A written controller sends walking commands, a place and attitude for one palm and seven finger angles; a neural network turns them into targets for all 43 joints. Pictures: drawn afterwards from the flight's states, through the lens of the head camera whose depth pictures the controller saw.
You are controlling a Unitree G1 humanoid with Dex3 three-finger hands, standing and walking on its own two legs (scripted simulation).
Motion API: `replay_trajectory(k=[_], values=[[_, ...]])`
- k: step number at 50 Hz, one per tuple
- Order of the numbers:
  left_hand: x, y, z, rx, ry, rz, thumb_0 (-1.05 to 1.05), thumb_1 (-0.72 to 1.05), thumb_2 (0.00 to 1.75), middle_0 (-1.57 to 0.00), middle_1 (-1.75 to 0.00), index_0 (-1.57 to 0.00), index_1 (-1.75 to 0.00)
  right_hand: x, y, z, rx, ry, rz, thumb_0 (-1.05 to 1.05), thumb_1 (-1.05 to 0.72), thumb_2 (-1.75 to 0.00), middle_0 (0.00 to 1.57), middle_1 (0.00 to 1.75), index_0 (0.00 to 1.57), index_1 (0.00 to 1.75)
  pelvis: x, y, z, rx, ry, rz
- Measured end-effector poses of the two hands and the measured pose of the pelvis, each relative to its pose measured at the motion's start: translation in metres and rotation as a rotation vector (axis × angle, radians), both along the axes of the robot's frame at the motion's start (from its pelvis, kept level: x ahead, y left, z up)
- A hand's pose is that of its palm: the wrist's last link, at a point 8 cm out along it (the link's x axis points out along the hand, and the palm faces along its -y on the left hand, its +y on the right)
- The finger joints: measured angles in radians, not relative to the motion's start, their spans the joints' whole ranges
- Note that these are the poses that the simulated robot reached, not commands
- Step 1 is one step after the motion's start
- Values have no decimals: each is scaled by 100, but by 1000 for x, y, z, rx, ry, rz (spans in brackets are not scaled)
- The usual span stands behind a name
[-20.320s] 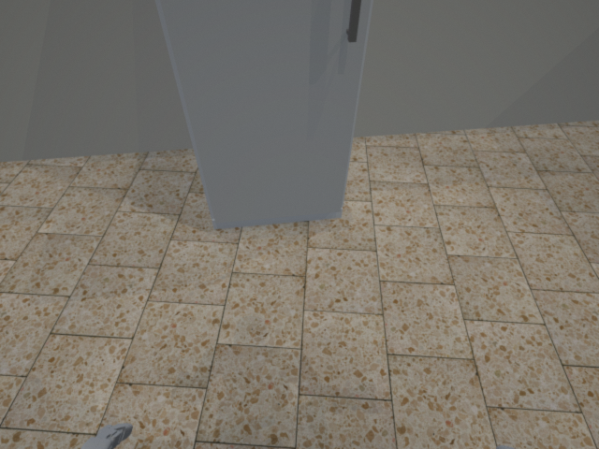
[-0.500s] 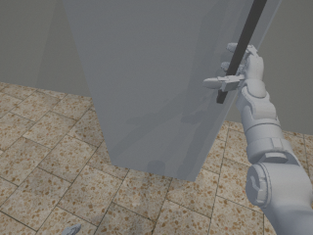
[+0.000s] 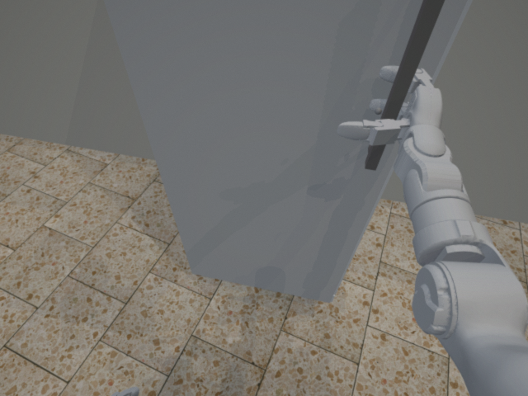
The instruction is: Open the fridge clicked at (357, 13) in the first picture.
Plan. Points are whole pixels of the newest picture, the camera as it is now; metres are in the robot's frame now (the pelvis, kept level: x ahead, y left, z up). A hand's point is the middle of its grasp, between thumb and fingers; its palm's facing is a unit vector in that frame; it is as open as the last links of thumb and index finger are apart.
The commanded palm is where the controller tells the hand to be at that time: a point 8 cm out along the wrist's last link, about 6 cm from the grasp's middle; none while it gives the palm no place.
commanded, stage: grip the handle and tug to test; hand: right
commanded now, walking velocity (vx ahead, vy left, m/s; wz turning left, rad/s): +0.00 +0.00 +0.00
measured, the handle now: (404, 67) +0.54 -0.14 +0.25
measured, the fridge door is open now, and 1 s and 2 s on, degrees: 0 0 8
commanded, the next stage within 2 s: pull the door a little, standing still in 1.28 s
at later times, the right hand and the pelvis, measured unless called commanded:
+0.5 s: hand (379, 112) +0.49 -0.11 +0.20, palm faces +0.14 +0.99 +0.00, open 6.5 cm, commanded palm +0.45 -0.14 +0.20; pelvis +0.01 +0.00 +0.00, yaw +0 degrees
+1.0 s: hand (379, 112) +0.48 -0.11 +0.20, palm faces +0.13 +0.99 +0.01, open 5.6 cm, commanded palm +0.44 -0.14 +0.20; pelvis +0.03 +0.01 +0.00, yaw +0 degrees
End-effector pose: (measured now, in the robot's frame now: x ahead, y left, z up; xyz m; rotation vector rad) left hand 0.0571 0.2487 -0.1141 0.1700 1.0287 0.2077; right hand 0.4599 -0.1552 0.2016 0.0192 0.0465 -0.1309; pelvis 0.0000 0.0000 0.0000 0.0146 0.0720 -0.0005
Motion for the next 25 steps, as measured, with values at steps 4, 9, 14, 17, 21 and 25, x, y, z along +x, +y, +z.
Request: replay_trajectory(k=[4,9,14,17,21,25], values=[[-8,2,0,3,11,11,1,90,90,-20,-30,-20,-30,1,0,-1,-12,-5,0,-1,33,-37,30,123,31,122,-1,0,0,1,2,1],[-18,4,-2,5,28,19,1,90,90,-20,-30,-20,-30,2,0,-1,-20,-8,-7,-1,13,-46,32,125,33,125,-3,0,-1,2,5,0],[-22,5,-3,0,34,28,1,90,90,-20,-30,-20,-30,2,0,-2,-19,-13,-12,-1,-8,-55,32,128,34,128,-2,1,-1,1,7,4],[-22,5,-3,-4,31,30,1,90,90,-20,-30,-20,-30,1,0,-2,-19,-17,-11,-1,-22,-61,33,130,34,130,0,1,0,1,5,6],[-16,6,-3,-8,21,31,1,90,90,-20,-30,-20,-30,0,0,-2,-20,-25,-11,0,-41,-69,33,133,34,133,3,3,0,1,3,8],[-5,7,-2,-13,1,25,1,90,90,-20,-30,-20,-30,-3,-1,-1,-19,-34,-13,0,-59,-77,34,136,35,136,7,4,1,1,-2,8]])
